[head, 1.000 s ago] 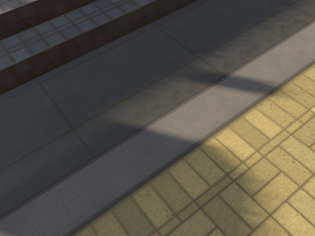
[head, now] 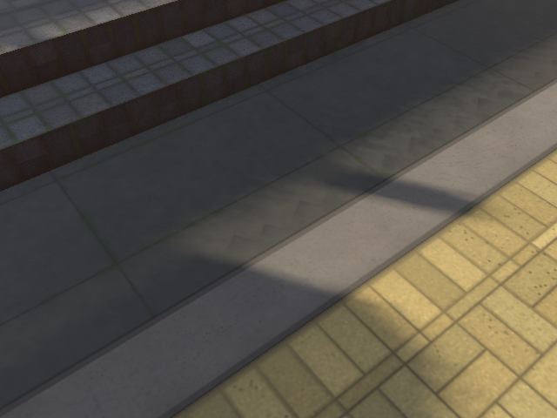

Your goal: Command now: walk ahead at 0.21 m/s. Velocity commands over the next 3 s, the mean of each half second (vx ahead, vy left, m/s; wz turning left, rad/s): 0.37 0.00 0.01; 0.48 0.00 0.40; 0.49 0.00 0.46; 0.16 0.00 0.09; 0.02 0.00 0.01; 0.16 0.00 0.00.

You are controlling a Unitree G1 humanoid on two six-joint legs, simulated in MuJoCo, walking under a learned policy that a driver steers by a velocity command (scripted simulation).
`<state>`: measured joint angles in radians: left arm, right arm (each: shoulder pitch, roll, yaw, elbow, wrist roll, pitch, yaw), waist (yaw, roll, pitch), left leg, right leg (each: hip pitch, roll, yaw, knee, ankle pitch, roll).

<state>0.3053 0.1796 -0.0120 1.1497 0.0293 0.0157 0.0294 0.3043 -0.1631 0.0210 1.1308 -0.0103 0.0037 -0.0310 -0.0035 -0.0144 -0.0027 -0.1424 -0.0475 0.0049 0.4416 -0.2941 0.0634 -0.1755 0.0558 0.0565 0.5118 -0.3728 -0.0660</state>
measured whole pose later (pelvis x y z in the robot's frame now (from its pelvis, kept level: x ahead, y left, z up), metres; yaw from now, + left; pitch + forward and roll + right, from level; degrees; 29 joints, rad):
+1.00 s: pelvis +0.45 -0.03 +0.00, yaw +15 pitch +1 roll +0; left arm 0.06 0.22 0.03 0.83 0.04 -0.05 -0.01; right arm 0.40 -0.22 -0.06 1.01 0.00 -0.06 0.00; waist -0.06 -0.02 0.05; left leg -0.09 -0.17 -0.07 0.30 -0.21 0.15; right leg -0.67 -0.11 0.06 0.90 -0.12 0.03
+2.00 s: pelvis +0.82 +0.09 +0.00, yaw +30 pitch -1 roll +0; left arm 0.25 0.20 0.02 0.98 0.02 0.03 0.03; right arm 0.23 -0.17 0.00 0.94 -0.02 -0.02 -0.02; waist 0.00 -0.03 0.03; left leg -0.29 -0.06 0.06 0.41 -0.12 0.08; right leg -0.26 -0.03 0.00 0.60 -0.35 -0.01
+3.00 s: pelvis +0.90 +0.15 -0.01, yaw +30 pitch +0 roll +0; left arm 0.47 0.18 0.05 1.13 0.02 -0.04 0.02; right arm 0.29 -0.17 -0.05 1.04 -0.02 -0.08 0.00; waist 0.00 -0.05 0.00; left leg -0.25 -0.03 0.09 0.54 -0.28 0.08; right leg -0.12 -0.02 0.02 0.62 -0.45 -0.05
